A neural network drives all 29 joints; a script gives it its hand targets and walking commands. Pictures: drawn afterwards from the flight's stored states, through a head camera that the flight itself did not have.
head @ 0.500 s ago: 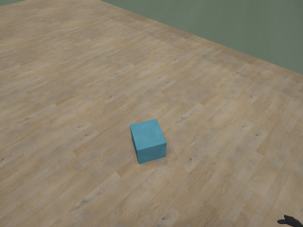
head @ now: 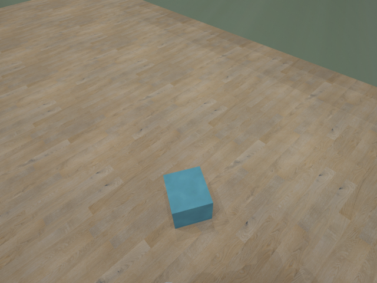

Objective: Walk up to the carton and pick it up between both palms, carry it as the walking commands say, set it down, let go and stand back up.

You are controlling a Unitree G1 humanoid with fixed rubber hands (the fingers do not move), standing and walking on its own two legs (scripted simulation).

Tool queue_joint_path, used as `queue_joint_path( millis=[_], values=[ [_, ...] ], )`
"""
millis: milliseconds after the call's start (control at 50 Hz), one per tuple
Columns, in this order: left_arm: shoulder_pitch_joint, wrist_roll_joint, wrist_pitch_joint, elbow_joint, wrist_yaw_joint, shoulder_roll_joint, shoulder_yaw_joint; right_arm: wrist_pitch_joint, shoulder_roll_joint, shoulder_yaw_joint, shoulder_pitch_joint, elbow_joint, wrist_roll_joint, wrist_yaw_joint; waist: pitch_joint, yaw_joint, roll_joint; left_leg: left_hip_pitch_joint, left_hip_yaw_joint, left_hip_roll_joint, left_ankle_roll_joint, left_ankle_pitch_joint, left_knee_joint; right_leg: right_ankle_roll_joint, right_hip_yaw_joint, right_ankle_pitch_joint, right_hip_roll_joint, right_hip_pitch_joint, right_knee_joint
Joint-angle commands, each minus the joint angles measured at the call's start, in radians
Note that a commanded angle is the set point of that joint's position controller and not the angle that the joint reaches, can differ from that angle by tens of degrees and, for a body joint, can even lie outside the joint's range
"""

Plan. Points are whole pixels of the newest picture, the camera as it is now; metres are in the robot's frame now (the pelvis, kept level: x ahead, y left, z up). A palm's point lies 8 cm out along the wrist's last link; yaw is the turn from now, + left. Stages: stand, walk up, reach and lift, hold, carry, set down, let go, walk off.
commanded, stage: walk up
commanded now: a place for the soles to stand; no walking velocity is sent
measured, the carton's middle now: (187, 197) +0.66 +0.07 -0.65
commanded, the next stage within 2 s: none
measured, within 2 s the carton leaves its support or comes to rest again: neither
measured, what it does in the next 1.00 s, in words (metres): walks ahead: right foot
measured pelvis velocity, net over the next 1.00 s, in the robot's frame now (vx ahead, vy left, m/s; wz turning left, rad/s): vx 0.12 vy -0.02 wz -0.04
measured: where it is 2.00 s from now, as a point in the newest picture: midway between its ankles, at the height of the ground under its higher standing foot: (205, 261)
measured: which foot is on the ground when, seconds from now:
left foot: down 0.00-1.00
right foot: down 0.00-0.00, up 0.02-0.22, down 0.24-1.00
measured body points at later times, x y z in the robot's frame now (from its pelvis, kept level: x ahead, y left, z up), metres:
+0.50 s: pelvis +0.12 -0.02 +0.00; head +0.15 -0.02 +0.45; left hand +0.26 +0.31 -0.09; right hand +0.21 -0.34 -0.11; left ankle +0.09 +0.11 -0.71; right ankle +0.17 -0.14 -0.71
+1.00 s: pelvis +0.12 -0.02 +0.02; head +0.12 -0.02 +0.47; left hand +0.23 +0.30 -0.09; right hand +0.24 -0.33 -0.09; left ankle +0.09 +0.11 -0.71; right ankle +0.17 -0.14 -0.71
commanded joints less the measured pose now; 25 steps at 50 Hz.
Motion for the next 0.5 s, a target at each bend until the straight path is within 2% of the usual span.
queue_joint_path(
  millis=[0,20,40,60,80,100,120,140,160,180,200,220,240,260,280,300,320,340,360,380,400,420,440,480],
  values=[
    [-0.088,-0.002,0.016,-0.067,0.027,0.161,0.015,-0.012,-0.333,-0.108,0.046,-0.064,0.002,-0.04,0.067,-0.096,0.1,0.204,-0.677,0.396,0.264,-0.498,-0.516,-0.031,0.135,-0.117,-0.015,-0.454,0.342],
    [-0.034,-0.012,0.003,-0.049,0.026,0.184,0.011,-0.004,-0.298,-0.107,0.031,-0.053,0.009,-0.04,0.058,-0.081,0.035,0.25,-0.58,0.355,0.272,-0.345,-0.425,-0.025,0.129,-0.126,-0.003,-0.448,0.311],
    [-0.033,-0.01,-0.003,-0.032,0.024,0.175,0.013,-0.005,-0.255,-0.097,0.062,-0.044,0.007,-0.042,0.029,-0.089,0.008,0.314,-0.498,0.311,0.25,-0.193,-0.366,-0.028,0.136,-0.143,-0.005,-0.444,0.268],
    [-0.04,-0.015,-0.009,-0.028,0.024,0.136,0.014,-0.004,-0.247,-0.083,0.079,-0.037,0.004,-0.046,0.054,-0.093,0.075,0.292,-0.391,0.28,0.249,0.063,-0.318,-0.02,0.119,-0.138,-0.022,-0.424,0.211],
    [-0.024,-0.015,-0.017,-0.025,0.021,0.14,0.012,0.001,-0.259,-0.079,0.058,-0.039,0.007,-0.041,0.027,-0.089,0.089,0.246,-0.339,0.265,0.246,0.148,-0.303,-0.016,0.105,-0.098,-0.004,-0.34,0.166],
    [-0.019,-0.014,-0.021,-0.018,0.023,0.124,0.009,0.005,-0.26,-0.074,0.044,-0.036,0.01,-0.04,0.037,-0.082,0.127,0.176,-0.313,0.277,0.246,0.218,-0.288,-0.022,0.08,-0.06,0.005,-0.272,0.112],
    [0.025,-0.014,-0.016,-0.001,0.027,0.118,0.008,0.01,-0.244,-0.069,-0.013,-0.043,0.009,-0.037,0.019,-0.053,0.128,0.099,-0.261,0.274,0.229,0.268,-0.274,-0.025,0.064,0.014,0.014,-0.148,0.069],
    [0.052,-0.012,-0.017,0.01,0.032,0.098,0.004,0.017,-0.225,-0.058,-0.074,-0.056,0.012,-0.039,-0.01,-0.017,0.125,0.068,-0.169,0.228,0.204,0.381,-0.184,-0.029,0.029,0.118,0.043,-0.04,-0.073],
    [0.08,-0.009,-0.022,0.028,0.038,0.099,0.016,0.019,-0.173,-0.039,-0.098,-0.058,0.016,-0.038,-0.037,0.014,0.097,0.008,-0.106,0.18,0.145,0.373,-0.107,-0.037,0.034,0.261,0.064,0.086,-0.124],
    [0.084,0.0,-0.028,0.02,0.043,0.12,0.024,0.021,-0.13,-0.018,-0.09,-0.066,0.025,-0.039,-0.104,0.018,0.002,0.008,-0.041,0.118,0.089,0.28,-0.002,-0.062,0.106,0.344,0.02,0.154,-0.195],
    [0.059,0.007,-0.029,0.014,0.05,0.201,0.05,0.029,-0.085,-0.006,-0.047,-0.072,0.03,-0.042,-0.158,-0.002,-0.147,-0.06,0.019,0.015,0.029,0.121,0.16,-0.107,0.33,0.406,-0.125,0.215,-0.251],
    [0.013,0.004,-0.023,-0.001,0.054,0.227,0.052,0.043,-0.088,0.001,-0.007,-0.058,0.026,-0.052,-0.158,-0.027,-0.148,-0.04,-0.03,-0.008,0.006,-0.146,0.181,-0.199,0.557,0.367,-0.272,0.156,-0.314],
    [-0.014,0.004,-0.02,0.001,0.057,0.223,0.045,0.058,-0.121,-0.005,-0.039,-0.048,0.019,-0.057,-0.146,-0.022,-0.091,-0.021,-0.071,0.009,0.013,-0.34,0.203,-0.214,0.547,0.256,-0.285,0.11,-0.344],
    [-0.049,0.001,-0.012,0.006,0.058,0.224,0.045,0.062,-0.153,-0.017,-0.017,-0.028,0.022,-0.054,-0.122,-0.025,-0.069,0.025,-0.078,0.015,0.017,-0.354,0.139,-0.227,0.494,0.25,-0.26,0.051,-0.304],
    [-0.084,0.001,-0.001,0.011,0.055,0.198,0.032,0.055,-0.148,-0.016,-0.012,-0.006,0.022,-0.057,-0.102,-0.037,-0.107,0.069,-0.058,0.011,0.025,-0.288,0.033,-0.198,0.407,0.193,-0.213,-0.007,-0.263],
    [-0.12,-0.004,0.009,-0.008,0.05,0.171,0.017,0.048,-0.151,-0.019,0.021,0.02,0.016,-0.059,-0.086,-0.063,-0.104,0.153,-0.069,0.012,0.029,-0.128,-0.069,-0.14,0.324,0.158,-0.163,-0.082,-0.218],
    [-0.143,-0.01,0.021,-0.017,0.049,0.129,0.003,0.04,-0.183,-0.025,0.014,0.039,0.012,-0.066,-0.079,-0.063,-0.046,0.147,-0.156,0.069,0.032,-0.037,-0.161,-0.091,0.235,0.202,-0.102,-0.079,-0.129],
    [-0.141,-0.024,0.023,-0.011,0.046,0.096,-0.007,0.029,-0.219,-0.024,-0.029,0.035,0.012,-0.073,-0.099,-0.03,0.002,0.087,-0.227,0.133,0.044,0.097,-0.206,-0.055,0.154,0.329,-0.033,0.025,-0.057],
    [-0.144,-0.026,0.026,0.018,0.048,0.097,-0.01,0.025,-0.226,-0.016,-0.12,0.032,0.012,-0.072,-0.067,-0.003,-0.02,0.043,-0.214,0.137,0.057,0.19,-0.177,-0.042,0.129,0.399,0.005,0.062,-0.073],
    [-0.147,-0.02,0.024,0.033,0.048,0.117,-0.009,0.024,-0.206,-0.008,-0.126,0.038,0.015,-0.072,-0.095,0.0,-0.037,0.038,-0.158,0.122,0.05,0.238,-0.109,-0.052,0.134,0.409,-0.013,0.112,-0.1],
    [-0.138,-0.022,0.017,0.039,0.053,0.128,-0.006,0.025,-0.176,-0.003,-0.108,0.052,0.021,-0.073,-0.133,-0.014,-0.041,0.092,-0.117,0.084,0.029,0.259,-0.075,-0.081,0.187,0.449,-0.06,0.11,-0.104],
    [-0.169,-0.025,0.016,0.046,0.052,0.127,-0.008,0.026,-0.165,0.002,-0.09,0.054,0.023,-0.079,-0.151,-0.031,-0.073,0.129,-0.114,0.076,0.022,0.282,-0.079,-0.097,0.193,0.526,-0.073,0.12,-0.081],
    [-0.189,-0.028,0.017,0.049,0.056,0.116,-0.009,0.028,-0.156,0.005,-0.08,0.069,0.021,-0.08,-0.141,-0.036,-0.051,0.143,-0.111,0.073,0.02,0.282,-0.105,-0.104,0.212,0.565,-0.085,0.097,-0.079],
    [-0.185,-0.026,0.019,0.071,0.055,0.116,-0.016,0.033,-0.154,0.008,-0.132,0.082,0.017,-0.079,-0.168,-0.031,-0.045,0.171,-0.113,0.085,0.027,0.279,-0.097,-0.091,0.192,0.545,-0.081,0.113,-0.107]
  ],
)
